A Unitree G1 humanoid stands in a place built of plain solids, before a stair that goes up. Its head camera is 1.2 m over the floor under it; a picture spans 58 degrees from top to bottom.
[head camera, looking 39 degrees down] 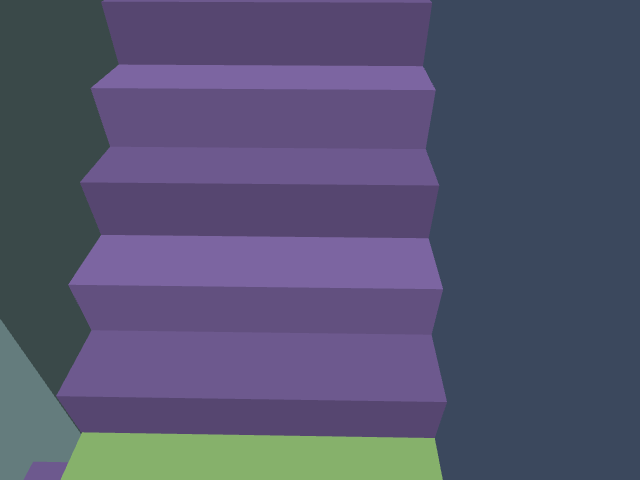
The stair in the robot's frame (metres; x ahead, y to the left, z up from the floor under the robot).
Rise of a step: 0.19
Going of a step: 0.22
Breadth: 1.00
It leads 1 degrees to the right of straight ahead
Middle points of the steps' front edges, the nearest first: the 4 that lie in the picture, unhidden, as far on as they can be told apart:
0.60 0.18 0.19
0.82 0.18 0.38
1.03 0.17 0.56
1.25 0.17 0.75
